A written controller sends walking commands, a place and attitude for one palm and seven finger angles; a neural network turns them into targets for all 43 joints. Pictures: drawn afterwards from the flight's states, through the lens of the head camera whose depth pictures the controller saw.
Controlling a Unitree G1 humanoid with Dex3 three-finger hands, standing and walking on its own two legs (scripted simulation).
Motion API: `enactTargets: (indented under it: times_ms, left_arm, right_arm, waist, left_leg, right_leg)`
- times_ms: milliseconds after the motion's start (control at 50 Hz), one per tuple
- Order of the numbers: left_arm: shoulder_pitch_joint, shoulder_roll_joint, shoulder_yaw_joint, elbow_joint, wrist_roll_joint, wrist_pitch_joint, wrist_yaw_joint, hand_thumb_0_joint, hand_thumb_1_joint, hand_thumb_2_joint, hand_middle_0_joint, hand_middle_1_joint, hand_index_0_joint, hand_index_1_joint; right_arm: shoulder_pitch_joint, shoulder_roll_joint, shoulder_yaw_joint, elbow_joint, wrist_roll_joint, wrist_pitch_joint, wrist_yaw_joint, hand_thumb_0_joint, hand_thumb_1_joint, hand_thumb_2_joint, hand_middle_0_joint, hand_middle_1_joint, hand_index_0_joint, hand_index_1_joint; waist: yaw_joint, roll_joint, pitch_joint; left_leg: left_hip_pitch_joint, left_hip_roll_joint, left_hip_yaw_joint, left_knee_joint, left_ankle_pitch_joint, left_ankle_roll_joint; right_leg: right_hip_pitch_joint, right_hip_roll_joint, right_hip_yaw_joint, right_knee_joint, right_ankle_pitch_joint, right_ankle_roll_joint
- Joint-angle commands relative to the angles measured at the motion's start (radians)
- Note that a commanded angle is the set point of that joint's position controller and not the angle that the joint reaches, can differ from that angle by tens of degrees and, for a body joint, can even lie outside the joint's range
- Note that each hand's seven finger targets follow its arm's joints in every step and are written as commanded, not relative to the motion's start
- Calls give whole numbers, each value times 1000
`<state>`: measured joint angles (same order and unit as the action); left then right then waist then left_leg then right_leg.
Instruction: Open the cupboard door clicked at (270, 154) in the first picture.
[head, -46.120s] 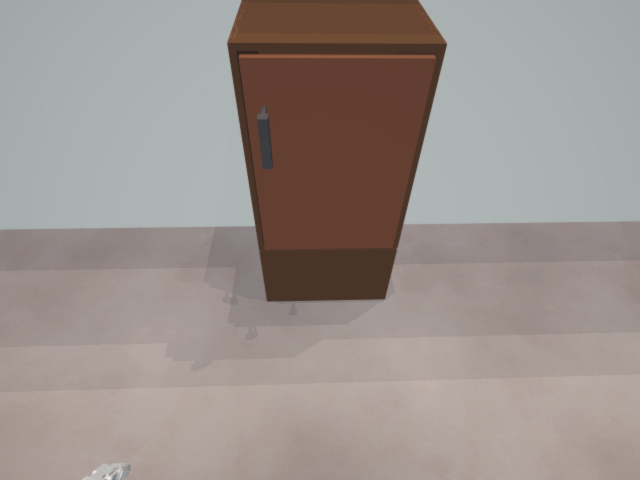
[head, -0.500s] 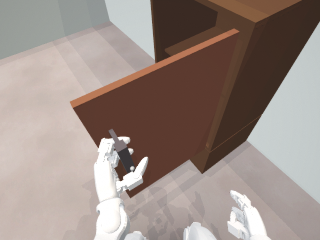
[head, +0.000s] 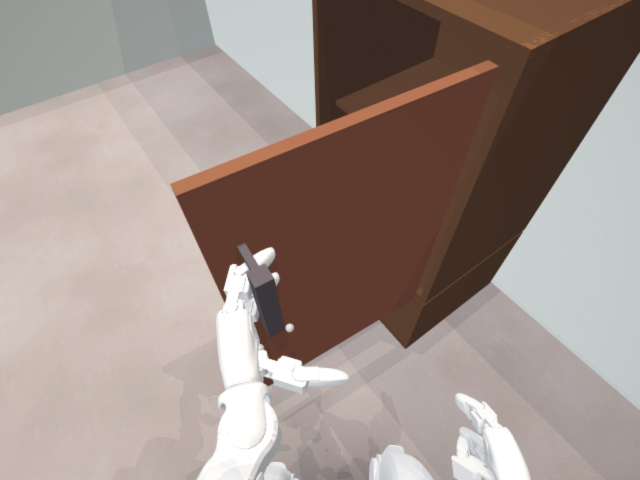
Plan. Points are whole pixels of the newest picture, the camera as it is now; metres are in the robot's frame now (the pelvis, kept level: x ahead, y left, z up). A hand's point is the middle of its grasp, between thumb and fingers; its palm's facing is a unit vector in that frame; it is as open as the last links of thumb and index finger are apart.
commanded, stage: slide the hand sideways off the handle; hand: left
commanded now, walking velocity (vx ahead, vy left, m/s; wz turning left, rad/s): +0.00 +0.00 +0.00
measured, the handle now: (260, 290) +0.33 +0.10 +0.05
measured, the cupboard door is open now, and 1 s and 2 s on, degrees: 85 89 89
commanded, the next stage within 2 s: draw the hand back to the body in 1.30 s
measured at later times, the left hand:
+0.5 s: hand (275, 368) +0.24 +0.07 +0.05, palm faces -0.17 -0.98 +0.06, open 16.2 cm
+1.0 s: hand (231, 397) +0.21 +0.11 +0.05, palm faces -0.14 -0.99 -0.01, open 16.0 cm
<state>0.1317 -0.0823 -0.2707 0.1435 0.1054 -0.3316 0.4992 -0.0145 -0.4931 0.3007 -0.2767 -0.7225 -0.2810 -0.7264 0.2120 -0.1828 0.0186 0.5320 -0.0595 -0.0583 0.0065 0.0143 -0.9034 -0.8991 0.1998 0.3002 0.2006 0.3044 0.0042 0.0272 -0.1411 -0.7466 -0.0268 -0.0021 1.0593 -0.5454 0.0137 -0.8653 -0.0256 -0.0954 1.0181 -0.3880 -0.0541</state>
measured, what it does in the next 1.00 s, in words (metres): stands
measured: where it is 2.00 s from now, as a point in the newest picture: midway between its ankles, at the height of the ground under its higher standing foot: outside the picture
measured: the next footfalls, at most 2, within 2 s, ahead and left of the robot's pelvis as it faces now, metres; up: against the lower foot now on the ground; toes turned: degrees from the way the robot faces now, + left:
none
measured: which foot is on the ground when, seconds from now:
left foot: down 0.00-1.00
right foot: down 0.00-1.00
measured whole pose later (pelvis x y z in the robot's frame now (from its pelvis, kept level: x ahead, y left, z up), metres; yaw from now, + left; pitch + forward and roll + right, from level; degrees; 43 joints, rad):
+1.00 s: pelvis +0.02 +0.02 -0.02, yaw -1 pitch +16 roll -1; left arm 0.58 0.15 -0.16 -0.29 -0.07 -0.33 -0.09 -0.02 -0.50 0.30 -0.19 -0.31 -0.21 -0.33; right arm 0.27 -0.21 0.02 0.35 0.01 -0.05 -0.01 0.01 -0.90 -0.90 0.20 0.30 0.20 0.30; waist 0.00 0.02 -0.15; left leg -0.82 -0.03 0.01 1.18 -0.63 0.04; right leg -0.93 -0.03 -0.09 1.12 -0.46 -0.03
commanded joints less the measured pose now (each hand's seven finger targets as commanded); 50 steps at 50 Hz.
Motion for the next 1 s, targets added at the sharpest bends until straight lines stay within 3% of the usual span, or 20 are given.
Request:
enactTargets:
  times_ms: [0,80,100,120,140,200,240,280,320,380,440,460,480,540,600,680,720,800,940,980]
  left_arm:
    - [-105,-102,-8,-207,4,-36,37,0,-500,300,-150,-300,-150,-300]
    - [-110,-127,-36,-217,14,-29,44,0,-500,300,-150,-300,-150,-300]
    - [-120,-9,-230,-236,129,-64,-161,0,-500,300,-150,-300,-150,-300]
    - [-144,66,-138,-282,90,-98,-272,0,-500,300,-150,-300,-150,-300]
    - [-121,110,-117,-307,72,-114,-342,0,-500,300,-150,-300,-150,-300]
    - [-85,98,-142,-359,-24,-109,-529,0,-500,300,-150,-300,-150,-300]
    - [-34,75,-108,-391,-126,-77,-583,0,-500,300,-150,-300,-150,-300]
    - [41,60,-62,-392,-183,-40,-574,0,-500,300,-150,-300,-150,-300]
    - [91,70,-19,-413,-191,-20,-530,0,-500,300,-150,-300,-150,-300]
    - [167,101,12,-457,-137,-27,-458,0,-500,300,-150,-300,-150,-300]
    - [228,134,20,-491,-84,-47,-433,0,-500,300,-150,-300,-150,-300]
    - [259,165,48,-492,-71,-50,-429,0,-500,300,-150,-300,-150,-300]
    - [252,142,14,-518,-62,-56,-434,0,-500,300,-150,-300,-150,-300]
    - [260,157,11,-570,-74,-68,-454,0,-500,300,-150,-300,-150,-300]
    - [284,163,24,-593,-105,-67,-478,0,-500,300,-150,-300,-150,-300]
    - [316,175,53,-614,-141,-59,-501,0,-500,300,-150,-300,-150,-300]
    - [367,204,97,-608,-156,-54,-513,0,-500,300,-150,-300,-150,-300]
    - [430,220,121,-627,-167,-51,-532,0,-500,300,-150,-300,-150,-300]
    - [481,262,177,-640,-193,-74,-571,0,-500,300,-150,-300,-150,-300]
    - [513,278,207,-642,-212,-83,-590,0,-500,300,-150,-300,-150,-300]
  right_arm:
    - [-77,-94,-40,-163,4,-46,2,0,-900,-900,200,300,200,300]
    - [-84,-93,-38,-165,4,-43,7,0,-900,-900,200,300,200,300]
    - [-5,-141,-40,-135,10,-50,12,0,-900,-900,200,300,200,300]
    - [-2,-132,-47,-159,16,-51,8,0,-900,-900,200,300,200,300]
    - [-11,-134,-47,-172,19,-46,1,0,-900,-900,200,300,200,300]
    - [-12,-133,-41,-209,43,-59,-6,0,-900,-900,200,300,200,300]
    - [-27,-128,-34,-246,64,-67,-14,0,-900,-900,200,300,200,300]
    - [-38,-129,-29,-269,75,-72,-18,0,-900,-900,200,300,200,300]
    - [-33,-131,-31,-285,74,-71,-17,0,-900,-900,200,300,200,300]
    - [-18,-130,-37,-302,60,-66,-5,0,-900,-900,200,300,200,300]
    - [-1,-127,-42,-310,50,-54,11,0,-900,-900,200,300,200,300]
    - [3,-129,-44,-312,49,-48,12,0,-900,-900,200,300,200,300]
    - [-1,-126,-45,-317,48,-46,15,0,-900,-900,200,300,200,300]
    - [0,-127,-44,-328,51,-38,16,0,-900,-900,200,300,200,300]
    - [2,-132,-43,-339,58,-36,5,0,-900,-900,200,300,200,300]
    - [9,-135,-42,-340,64,-44,-9,0,-900,-900,200,300,200,300]
    - [20,-136,-44,-342,67,-44,-16,0,-900,-900,200,300,200,300]
    - [21,-132,-46,-346,70,-45,-18,0,-900,-900,200,300,200,300]
    - [11,-136,-53,-347,74,-47,-26,0,-900,-900,200,300,200,300]
    - [7,-134,-56,-345,76,-49,-31,0,-900,-900,200,300,200,300]
  waist:
    - [-2,-105,-209]
    - [-4,-86,-196]
    - [-98,-107,-152]
    - [-64,-92,-218]
    - [-42,-64,-258]
    - [-55,-48,-241]
    - [-42,-60,-207]
    - [-25,-81,-169]
    - [-13,-114,-161]
    - [3,-99,-184]
    - [3,-66,-201]
    - [14,-61,-199]
    - [2,-38,-200]
    - [-9,-8,-192]
    - [-19,-46,-186]
    - [-18,-51,-201]
    - [-8,-87,-219]
    - [1,-72,-225]
    - [-6,-55,-189]
    - [3,-53,-192]
  left_leg:
    - [-24,-2,-24,-177,175,-11]
    - [-11,3,-33,-180,186,-14]
    - [13,8,-32,-146,199,6]
    - [-2,3,-32,-140,217,9]
    - [4,0,-30,-141,234,10]
    - [15,-2,-37,-145,228,9]
    - [12,-3,-44,-164,192,8]
    - [8,-2,-50,-183,183,0]
    - [-3,-1,-56,-185,179,-5]
    - [-15,-1,-52,-163,242,-10]
    - [-25,0,-40,-130,276,-16]
    - [-33,1,-43,-127,295,-18]
    - [-23,4,-42,-118,307,-21]
    - [-28,4,-45,-110,267,-23]
    - [-38,6,-51,-106,241,-16]
    - [-44,4,-58,-100,249,-17]
    - [-58,3,-55,-97,264,-16]
    - [-62,2,-49,-88,307,-19]
    - [-103,-2,-39,-70,227,-15]
    - [-113,-4,-35,-65,231,-14]
  right_leg:
    - [306,2,63,-160,67,14]
    - [277,8,46,-144,63,8]
    - [228,-4,75,-129,140,11]
    - [278,-13,77,-112,182,7]
    - [317,-13,88,-100,213,3]
    - [315,-14,85,-105,200,6]
    - [316,-5,73,-128,135,9]
    - [296,2,49,-128,90,10]
    - [283,3,39,-119,69,13]
    - [276,2,37,-72,128,8]
    - [253,1,46,-39,166,5]
    - [255,4,48,-30,175,1]
    - [236,3,49,-23,183,2]
    - [211,6,49,-23,141,3]
    - [212,12,48,-32,125,8]
    - [214,16,43,-25,127,12]
    - [244,17,44,-21,154,14]
    - [258,16,47,-10,201,14]
    - [234,17,62,-22,136,17]
    - [248,17,68,-24,143,16]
